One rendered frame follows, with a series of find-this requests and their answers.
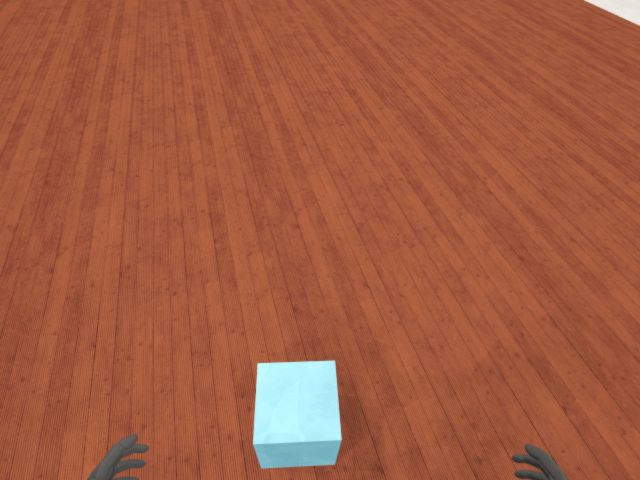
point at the right robot hand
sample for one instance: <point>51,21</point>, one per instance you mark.
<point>541,460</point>

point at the left robot hand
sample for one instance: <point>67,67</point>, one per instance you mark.
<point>111,464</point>

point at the carton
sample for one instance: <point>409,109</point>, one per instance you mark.
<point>297,420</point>

